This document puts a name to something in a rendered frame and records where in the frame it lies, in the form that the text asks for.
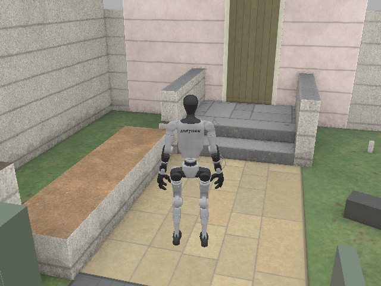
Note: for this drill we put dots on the robot right upper arm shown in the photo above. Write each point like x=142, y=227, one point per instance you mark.
x=209, y=126

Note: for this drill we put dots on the humanoid robot head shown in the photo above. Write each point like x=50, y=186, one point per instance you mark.
x=190, y=103

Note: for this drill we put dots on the right robot hand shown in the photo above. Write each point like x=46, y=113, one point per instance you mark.
x=219, y=181

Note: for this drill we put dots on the robot left forearm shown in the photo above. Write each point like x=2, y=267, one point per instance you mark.
x=164, y=162

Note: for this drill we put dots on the robot torso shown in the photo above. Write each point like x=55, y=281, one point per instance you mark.
x=190, y=139

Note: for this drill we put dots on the robot right forearm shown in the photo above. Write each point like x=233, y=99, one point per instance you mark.
x=217, y=162

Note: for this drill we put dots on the robot left upper arm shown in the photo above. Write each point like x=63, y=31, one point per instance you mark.
x=169, y=135

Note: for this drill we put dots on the left robot hand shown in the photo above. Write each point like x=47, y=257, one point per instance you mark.
x=161, y=182

